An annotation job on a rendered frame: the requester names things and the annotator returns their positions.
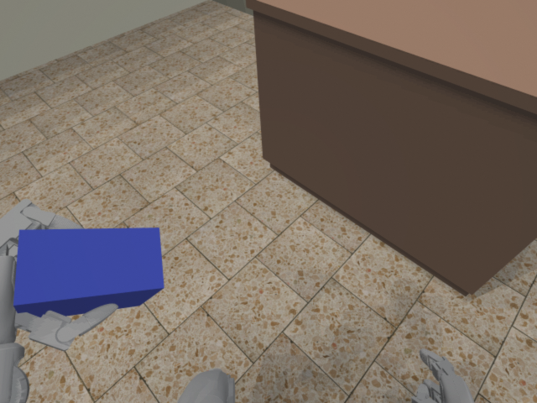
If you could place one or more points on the robot left thigh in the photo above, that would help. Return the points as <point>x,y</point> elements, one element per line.
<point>212,386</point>

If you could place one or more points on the robot right hand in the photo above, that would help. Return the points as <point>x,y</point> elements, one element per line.
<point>452,388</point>

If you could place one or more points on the table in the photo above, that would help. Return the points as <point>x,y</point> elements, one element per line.
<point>414,119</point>

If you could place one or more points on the sponge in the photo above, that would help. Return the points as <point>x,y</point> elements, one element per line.
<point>73,271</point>

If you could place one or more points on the robot left forearm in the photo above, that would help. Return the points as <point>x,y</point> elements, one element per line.
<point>14,383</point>

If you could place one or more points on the robot left hand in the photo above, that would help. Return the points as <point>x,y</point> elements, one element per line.
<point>52,329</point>

